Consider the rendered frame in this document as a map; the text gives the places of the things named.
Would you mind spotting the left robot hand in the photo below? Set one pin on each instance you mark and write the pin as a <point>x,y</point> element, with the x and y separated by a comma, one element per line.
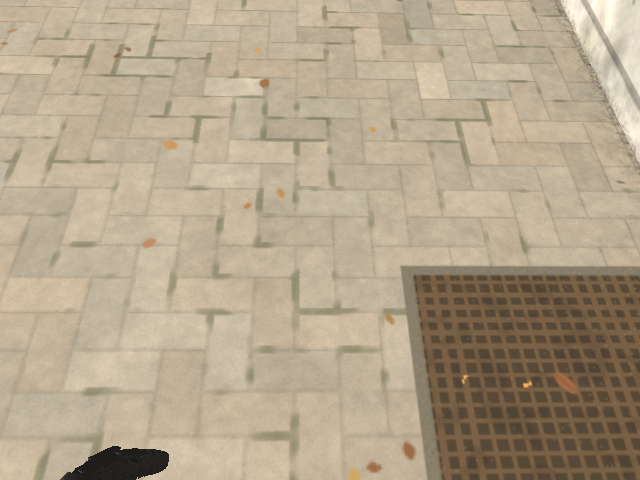
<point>115,464</point>

